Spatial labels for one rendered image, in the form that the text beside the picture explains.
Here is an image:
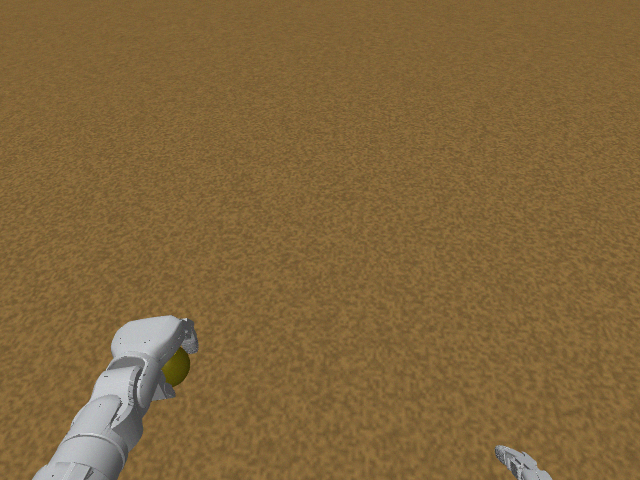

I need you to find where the left robot arm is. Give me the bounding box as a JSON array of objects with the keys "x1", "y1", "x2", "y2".
[{"x1": 32, "y1": 352, "x2": 161, "y2": 480}]

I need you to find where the left robot hand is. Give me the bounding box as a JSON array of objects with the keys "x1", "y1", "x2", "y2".
[{"x1": 111, "y1": 315, "x2": 199, "y2": 401}]

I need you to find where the right robot hand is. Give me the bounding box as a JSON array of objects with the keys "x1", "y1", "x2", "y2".
[{"x1": 495, "y1": 445, "x2": 553, "y2": 480}]

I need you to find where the ball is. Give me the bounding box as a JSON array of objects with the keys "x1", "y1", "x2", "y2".
[{"x1": 161, "y1": 347, "x2": 190, "y2": 387}]

